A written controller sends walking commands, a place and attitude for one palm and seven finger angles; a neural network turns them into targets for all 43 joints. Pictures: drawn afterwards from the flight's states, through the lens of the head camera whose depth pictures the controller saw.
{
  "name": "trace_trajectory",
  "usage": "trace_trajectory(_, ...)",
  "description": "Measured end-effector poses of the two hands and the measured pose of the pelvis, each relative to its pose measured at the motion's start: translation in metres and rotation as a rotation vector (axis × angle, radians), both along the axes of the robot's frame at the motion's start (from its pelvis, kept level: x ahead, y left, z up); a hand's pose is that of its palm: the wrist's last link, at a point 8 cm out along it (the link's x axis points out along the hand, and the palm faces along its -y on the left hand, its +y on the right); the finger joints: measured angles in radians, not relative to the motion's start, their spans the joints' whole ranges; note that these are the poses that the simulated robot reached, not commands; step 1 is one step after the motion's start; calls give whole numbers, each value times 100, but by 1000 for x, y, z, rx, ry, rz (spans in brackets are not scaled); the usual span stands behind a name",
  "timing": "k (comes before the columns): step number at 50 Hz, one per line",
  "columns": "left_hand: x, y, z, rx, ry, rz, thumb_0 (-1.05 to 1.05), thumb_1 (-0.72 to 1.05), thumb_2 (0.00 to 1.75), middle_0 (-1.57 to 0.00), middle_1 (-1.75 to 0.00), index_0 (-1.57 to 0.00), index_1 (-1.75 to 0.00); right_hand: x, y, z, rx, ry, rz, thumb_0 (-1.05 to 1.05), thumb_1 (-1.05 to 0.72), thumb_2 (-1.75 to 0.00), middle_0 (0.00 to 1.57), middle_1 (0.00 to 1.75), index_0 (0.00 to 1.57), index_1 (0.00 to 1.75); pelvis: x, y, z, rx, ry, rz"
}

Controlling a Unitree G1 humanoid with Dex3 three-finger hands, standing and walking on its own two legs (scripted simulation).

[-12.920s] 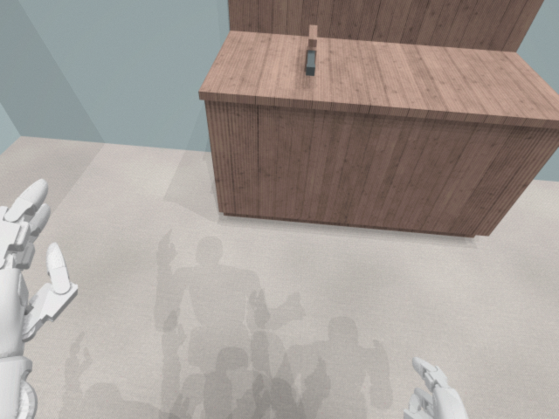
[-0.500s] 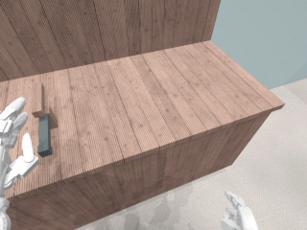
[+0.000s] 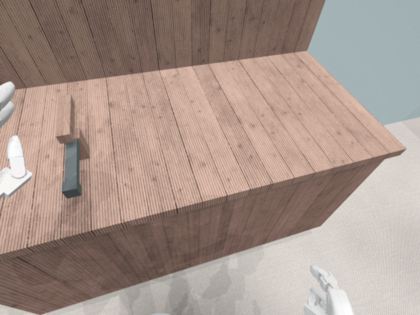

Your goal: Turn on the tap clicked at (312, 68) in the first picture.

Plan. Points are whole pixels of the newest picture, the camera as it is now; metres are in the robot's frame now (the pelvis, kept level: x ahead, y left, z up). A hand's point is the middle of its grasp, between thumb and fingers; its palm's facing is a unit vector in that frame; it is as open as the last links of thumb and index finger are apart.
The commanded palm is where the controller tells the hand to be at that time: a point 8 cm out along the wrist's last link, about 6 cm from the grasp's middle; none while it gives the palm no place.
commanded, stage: come to a stop and stand still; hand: left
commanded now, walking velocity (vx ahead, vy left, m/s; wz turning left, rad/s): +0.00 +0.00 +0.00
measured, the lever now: (71, 188) +0.32 +0.33 +0.00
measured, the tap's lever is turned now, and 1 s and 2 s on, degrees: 0 0 0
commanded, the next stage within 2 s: look again from close up in 0.94 s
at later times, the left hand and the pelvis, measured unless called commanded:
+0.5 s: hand out of the picture +0.20 +0.33 +0.17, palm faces +0.43 -0.86 -0.27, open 7.4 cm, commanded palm +0.14 +0.35 +0.18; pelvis -0.04 +0.08 +0.00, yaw -3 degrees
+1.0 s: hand out of the picture +0.20 +0.36 +0.16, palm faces +0.38 -0.86 -0.33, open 7.4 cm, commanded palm +0.15 +0.39 +0.18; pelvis -0.02 +0.12 +0.00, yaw -2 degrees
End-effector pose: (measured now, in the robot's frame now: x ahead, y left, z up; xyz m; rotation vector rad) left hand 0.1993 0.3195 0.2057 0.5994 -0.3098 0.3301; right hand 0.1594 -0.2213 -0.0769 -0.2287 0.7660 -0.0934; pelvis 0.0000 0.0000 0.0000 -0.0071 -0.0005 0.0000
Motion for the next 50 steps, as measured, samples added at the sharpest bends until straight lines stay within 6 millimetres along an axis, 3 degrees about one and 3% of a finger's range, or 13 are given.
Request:
trace_trajectory(3, 4, 17, -6, -43, -13, 60, 1, 88, 90, -21, -30, -21, -31, -7, -6, 4, 1, -39, -15, 1, -90, -89, 21, 30, 20, 30, -8, 6, -2, 4, -1, -30)
trace_trajectory(9, -18, -33, -50, -155, 127, -98, 1, 89, 90, -20, -30, -20, -30, -22, -7, 0, 4, -109, -68, 1, -90, -89, 20, 30, 20, 30, -17, 25, -10, 1, -32, -39)
trace_trajectory(11, -28, -37, -55, -167, 140, -140, 1, 89, 90, -21, -30, -21, -30, -29, -1, 1, -5, -93, -82, 1, -91, -89, 20, 30, 20, 30, -20, 29, -9, -1, -34, -39)
trace_trajectory(21, -43, 45, -24, -184, -134, 12, 1, 88, 90, -22, -30, -21, -31, -49, 58, 13, -43, -57, -23, 1, -90, -89, 20, 30, 20, 30, -32, 64, -2, -13, -39, -50)
trace_trajectory(31, -43, 60, -37, -201, -50, -70, 1, 89, 90, -21, -30, -20, -30, -44, 112, 24, 6, -112, 13, 1, -90, -89, 21, 30, 20, 30, -37, 100, 2, -21, -48, -52)
trace_trajectory(40, -47, 85, -26, -165, -81, -29, 1, 88, 90, -21, -30, -21, -30, -42, 124, 21, -10, -68, 30, 1, -90, -89, 21, 30, 20, 30, -32, 114, 4, -25, -47, -33)
trace_trajectory(50, -37, 82, -36, -192, -27, -22, 1, 89, 90, -21, -30, -21, -30, -31, 117, 16, -9, -47, 5, 1, -90, -89, 21, 30, 20, 30, -22, 116, 5, -19, -43, -28)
